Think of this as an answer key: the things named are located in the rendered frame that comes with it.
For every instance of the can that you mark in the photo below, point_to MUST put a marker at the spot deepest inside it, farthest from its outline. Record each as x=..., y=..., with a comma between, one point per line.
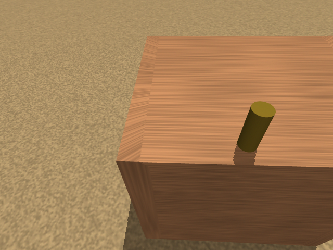
x=257, y=122

